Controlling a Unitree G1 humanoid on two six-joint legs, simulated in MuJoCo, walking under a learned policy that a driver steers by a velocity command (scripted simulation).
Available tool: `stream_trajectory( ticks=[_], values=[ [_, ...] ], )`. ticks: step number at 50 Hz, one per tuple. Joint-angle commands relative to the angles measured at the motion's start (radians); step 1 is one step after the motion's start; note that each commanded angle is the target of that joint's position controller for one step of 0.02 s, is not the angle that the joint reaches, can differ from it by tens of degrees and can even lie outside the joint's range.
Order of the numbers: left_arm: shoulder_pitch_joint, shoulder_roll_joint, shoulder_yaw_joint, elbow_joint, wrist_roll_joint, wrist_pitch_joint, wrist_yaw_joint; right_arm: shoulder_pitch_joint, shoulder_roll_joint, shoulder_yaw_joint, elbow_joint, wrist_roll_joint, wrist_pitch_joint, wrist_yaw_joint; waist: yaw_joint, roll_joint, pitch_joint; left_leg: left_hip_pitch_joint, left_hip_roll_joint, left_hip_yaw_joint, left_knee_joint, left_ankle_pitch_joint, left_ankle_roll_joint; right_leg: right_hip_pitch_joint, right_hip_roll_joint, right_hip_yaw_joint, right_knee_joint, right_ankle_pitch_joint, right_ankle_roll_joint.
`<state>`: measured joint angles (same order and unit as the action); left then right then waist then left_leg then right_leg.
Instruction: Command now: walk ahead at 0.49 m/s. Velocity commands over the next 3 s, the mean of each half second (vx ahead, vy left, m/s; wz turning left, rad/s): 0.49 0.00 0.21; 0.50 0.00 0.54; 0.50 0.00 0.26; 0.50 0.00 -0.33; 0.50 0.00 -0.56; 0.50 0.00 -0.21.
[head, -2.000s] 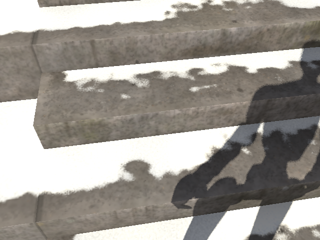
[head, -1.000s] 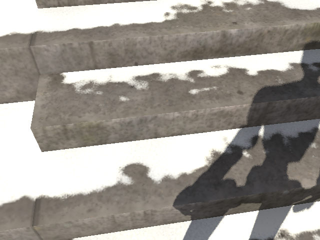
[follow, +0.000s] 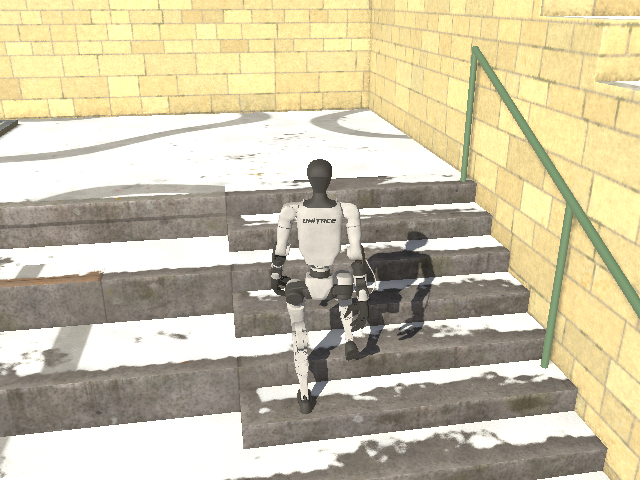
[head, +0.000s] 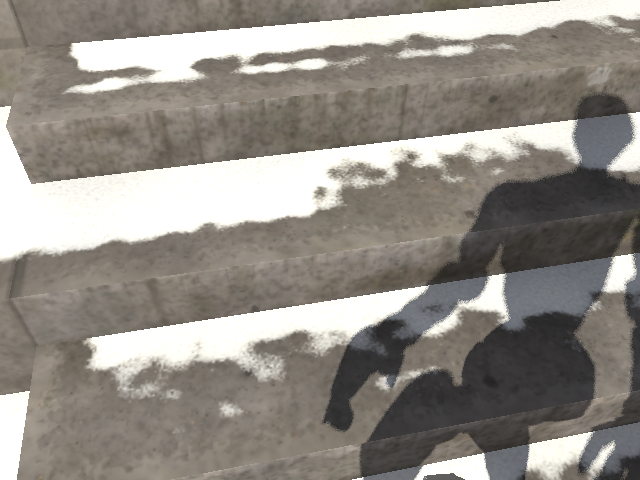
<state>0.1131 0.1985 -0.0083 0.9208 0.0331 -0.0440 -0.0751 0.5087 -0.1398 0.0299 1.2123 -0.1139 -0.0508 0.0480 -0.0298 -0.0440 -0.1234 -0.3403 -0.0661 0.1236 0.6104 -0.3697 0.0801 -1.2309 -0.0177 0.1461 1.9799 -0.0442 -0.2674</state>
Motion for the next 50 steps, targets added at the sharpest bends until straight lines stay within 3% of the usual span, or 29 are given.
stream_trajectory(
  ticks=[1,3,4,5,8,11,13,14,15,16,17,20,21,24,25,30,32,34,35,36,38,39,40,41,42,43,44,47,50],
  values=[
    [-0.121,-0.05,-0.046,-0.083,-0.003,-0.001,0.001,0.005,0.037,0.028,-0.027,-0.039,-0.03,-0.009,0.025,0.093,0.112,0.052,0.238,-0.252,-0.341,0.132,0.143,-0.231,-0.024,-0.062,0.195,-0.108,-0.053],
    [-0.202,-0.042,-0.061,-0.129,-0.01,-0.004,0.017,0.112,0.021,0.033,0.01,-0.05,-0.037,-0.011,-0.005,0.078,0.109,0.241,0.257,-0.25,-0.347,0.189,0.135,-0.354,-0.068,-0.081,0.049,-0.101,-0.046],
    [-0.32,-0.128,-0.07,-0.269,-0.023,-0.011,0.064,0.047,-0.069,0.001,-0.024,0.144,-0.079,-0.047,0.039,0.03,0.278,0.023,0.253,-0.243,-0.488,0.055,0.091,-0.185,-0.056,-0.24,-0.081,-0.303,0.129],
    [-0.388,0.012,-0.066,-0.231,-0.019,0.021,0.051,0.206,0.017,0.044,0.034,-0.023,-0.065,-0.017,-0.071,0.061,0.027,0.249,0.271,-0.261,-0.427,0.16,0.128,-0.22,-0.11,-0.156,-0.249,-0.068,0.043],
    [-0.471,-0.069,-0.074,-0.287,0.031,0.078,-0.008,0.077,-0.049,0.03,-0.058,0.032,-0.06,0.047,0.012,0.214,0.111,-0.109,0.273,-0.122,-0.564,0.698,0.181,0.362,-0.052,-0.327,-0.54,-0.187,0.077],
    [-0.34,-0.025,-0.053,-0.245,0.01,0.072,-0.027,0.115,-0.208,-0.014,-0.071,0.071,-0.09,0.06,0.068,0.216,0.056,0.27,0.341,-0.143,-0.383,1.563,0.213,0.474,0.077,-0.377,-0.85,-0.298,0.135],
    [-0.075,0.049,-0.01,-0.177,0.018,0.053,0.009,0.085,-0.23,-0.052,-0.058,0.039,-0.079,0.07,0.155,0.224,-0.107,0.276,0.319,-0.148,-0.066,1.644,0.117,0.852,0.063,-0.223,-1.037,-0.132,0.086],
    [0.099,0.08,-0.013,-0.112,-0.032,0.038,0.022,0.267,-0.076,-0.012,-0.056,-0.011,-0.088,0.085,0.13,-0.051,-0.4,-0.131,0.225,-0.222,0.207,1.244,0.093,1.381,-0.134,0.199,-1.123,-0.014,-0.088],
    [0.405,0.137,0.018,-0.004,0.036,0.051,0.04,0.182,-0.029,-0.016,-0.054,0.035,-0.066,0.096,0.254,-0.179,-0.395,-0.347,0.05,-0.292,0.619,0.282,0.045,1.491,-0.313,0.618,-1.458,-0.078,-0.166],
    [0.472,0.2,0.052,0.064,0.054,0.024,0.055,0.085,-0.055,-0.046,-0.05,0.085,-0.053,0.102,0.258,-0.121,-0.146,-0.529,0.03,-0.431,1.115,0.378,0.055,1.253,-0.329,0.709,-1.586,-0.326,-0.088],
    [0.358,0.184,0.05,0.092,0.029,-0.002,0.057,-0.016,-0.069,-0.07,-0.071,0.101,-0.06,0.088,0.192,-0.077,-0.007,-0.635,0.039,-0.425,1.314,0.406,0.07,1.078,-0.317,0.57,-1.594,-0.425,-0.031],
    [0.079,-0.104,-0.019,0.116,0.024,-0.006,0.03,-0.165,0.021,-0.039,-0.171,0.085,-0.042,0.053,0.011,0.105,-0.016,-0.702,0.081,-0.392,1.422,0.373,0.186,0.939,-0.272,0.141,-1.55,-0.009,0.059],
    [0.065,-0.141,-0.031,0.13,0.033,-0.015,0.031,-0.169,0.043,-0.031,-0.183,0.086,-0.023,0.053,-0.041,0.106,0.0,-0.731,0.101,-0.368,1.389,0.389,0.203,0.907,-0.247,0.03,-1.566,0.05,0.093],
    [0.046,-0.111,-0.016,0.11,0.045,-0.05,0.052,-0.196,0.058,-0.018,-0.186,0.1,-0.008,0.079,-0.077,0.024,0.042,-0.74,0.128,-0.254,1.411,0.294,0.195,0.805,-0.173,-0.241,-1.664,0.005,0.096],
    [0.139,-0.082,-0.016,0.144,0.075,-0.044,0.055,-0.262,0.058,-0.009,-0.218,0.118,-0.007,0.085,-0.049,-0.043,0.058,-0.819,0.101,-0.194,1.658,0.213,0.208,0.827,-0.188,-0.22,-1.701,-0.004,0.073],
    [0.367,-0.051,-0.047,0.24,0.139,-0.04,0.039,-0.562,-0.032,0.017,-0.387,0.118,-0.013,0.043,0.01,0.065,0.078,-1.074,0.132,-0.222,1.303,0.351,0.259,1.075,-0.202,-0.285,-1.759,-0.049,0.118],
    [0.427,-0.012,-0.044,0.222,0.132,-0.043,0.04,-0.644,-0.055,0.009,-0.412,0.11,0.01,0.046,0.058,-0.024,0.082,-0.996,0.15,-0.09,1.126,0.37,0.206,1.084,-0.211,-0.34,-1.841,0.074,0.101],
    [0.389,0.008,-0.044,0.209,0.076,-0.043,0.011,-0.786,-0.045,0.005,-0.482,0.096,0.05,0.047,0.031,-0.001,0.121,-0.711,0.149,0.037,0.852,0.166,0.163,0.944,-0.255,-0.39,-1.931,0.463,0.097],
    [0.412,0.099,-0.035,0.207,0.058,-0.063,-0.003,-0.738,0.004,0.011,-0.484,0.108,0.068,0.058,-0.027,-0.111,0.082,-0.488,0.082,0.072,0.88,0.156,0.128,0.889,-0.264,-0.412,-1.88,0.977,0.07],
    [0.408,0.165,-0.021,0.195,0.041,-0.092,-0.005,-0.668,-0.027,-0.001,-0.478,0.115,0.077,0.062,-0.062,-0.085,0.077,-0.444,0.049,0.061,0.803,0.164,0.107,0.992,-0.29,-0.43,-1.796,1.252,0.083],
    [0.367,0.239,0.014,0.174,0.007,-0.098,-0.004,-0.497,-0.081,-0.034,-0.44,0.104,0.059,0.052,-0.112,-0.113,0.063,-0.415,-0.061,0.09,0.459,0.02,0.076,1.278,-0.322,-0.428,-1.605,1.395,0.087],
    [0.386,0.247,0.021,0.179,0.041,-0.089,-0.015,-0.399,-0.104,-0.05,-0.411,0.112,0.043,0.027,-0.111,-0.141,0.001,-0.229,-0.077,0.049,0.429,0.072,0.091,1.237,-0.326,-0.425,-1.483,1.487,0.094],
    [0.423,0.167,0.016,0.154,0.103,-0.091,-0.011,-0.203,-0.153,-0.073,-0.352,0.124,0.032,-0.002,-0.121,-0.043,-0.171,0.201,-0.024,-0.183,0.476,0.363,0.182,0.948,-0.279,-0.362,-1.207,1.322,0.159],
    [0.4,0.131,0.002,0.137,0.107,-0.08,-0.048,0.029,-0.201,-0.091,-0.272,0.115,0.04,-0.023,-0.191,0.088,-0.266,0.473,0.071,-0.525,0.159,0.251,0.256,0.662,-0.149,-0.3,-0.931,0.65,0.174],
    [0.305,0.092,0.018,0.104,0.035,-0.058,-0.066,0.142,-0.255,-0.113,-0.223,0.062,0.043,-0.013,-0.214,0.193,-0.163,0.405,0.205,-0.9,-0.152,0.098,0.315,0.439,0.042,-0.133,-0.399,-0.064,0.182],
    [0.283,0.031,0.01,0.094,0.015,-0.052,-0.064,0.097,-0.267,-0.13,-0.188,0.04,0.016,-0.028,-0.173,0.142,-0.047,0.289,0.22,-0.907,-0.182,-0.085,0.272,0.262,0.039,0.051,-0.142,0.006,0.154],
    [0.22,0.019,0.011,0.07,0.031,-0.057,-0.051,0.037,-0.181,-0.111,-0.16,0.046,0.0,-0.026,-0.13,0.153,0.035,0.155,0.212,-0.872,-0.169,-0.118,0.284,0.163,0.055,0.073,0.075,0.014,0.127],
    [0.1,-0.048,-0.023,-0.034,0.047,-0.03,-0.004,-0.252,0.014,-0.037,-0.148,0.055,-0.017,0.01,0.089,-0.001,0.054,-0.086,0.141,-0.565,-0.16,0.062,0.209,0.086,0.019,0.036,0.04,-0.002,0.046],
    [0.059,-0.009,-0.026,-0.062,0.006,-0.008,0.014,-0.242,-0.031,-0.034,-0.163,0.039,-0.041,0.006,0.087,0.141,0.069,-0.209,0.107,-0.438,-0.246,0.136,0.206,0.069,0.008,-0.093,0.195,-0.228,0.091]
  ],
)
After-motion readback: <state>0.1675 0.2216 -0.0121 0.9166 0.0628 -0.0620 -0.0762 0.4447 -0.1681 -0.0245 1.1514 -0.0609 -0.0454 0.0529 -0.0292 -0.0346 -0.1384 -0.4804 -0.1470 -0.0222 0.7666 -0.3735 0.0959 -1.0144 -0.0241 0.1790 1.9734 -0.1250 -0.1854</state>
